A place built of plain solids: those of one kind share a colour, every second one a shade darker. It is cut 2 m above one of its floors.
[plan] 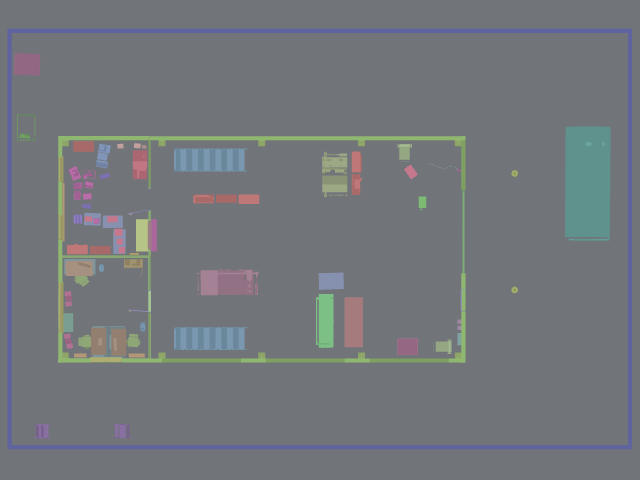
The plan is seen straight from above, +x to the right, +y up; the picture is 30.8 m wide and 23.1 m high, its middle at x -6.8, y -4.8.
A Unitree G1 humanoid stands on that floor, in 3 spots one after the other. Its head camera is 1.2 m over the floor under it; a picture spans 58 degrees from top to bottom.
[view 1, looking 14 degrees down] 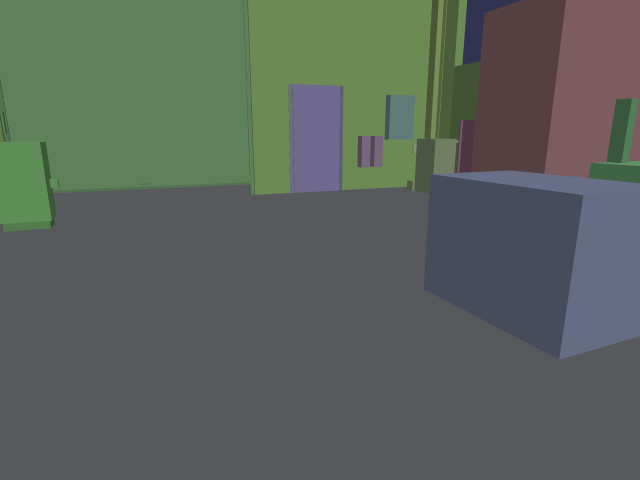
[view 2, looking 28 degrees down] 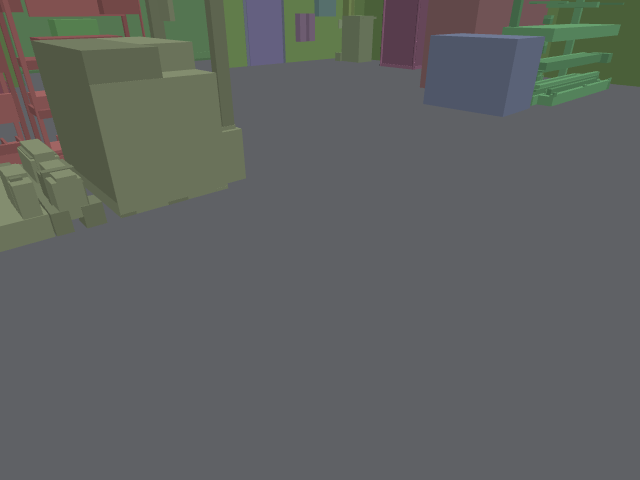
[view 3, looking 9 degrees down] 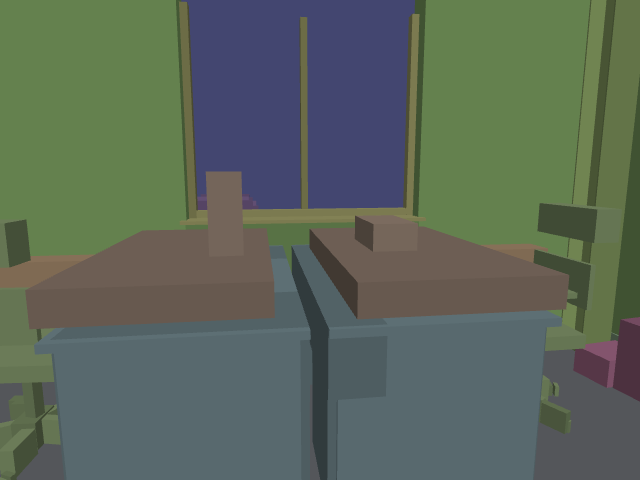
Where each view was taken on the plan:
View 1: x -8.35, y -4.40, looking -22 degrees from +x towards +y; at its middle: ground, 4.96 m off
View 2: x -9.46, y -0.95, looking -42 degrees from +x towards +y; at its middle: ground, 2.56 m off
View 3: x -16.80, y -7.75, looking -98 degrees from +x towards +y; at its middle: desk_load_lived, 2.17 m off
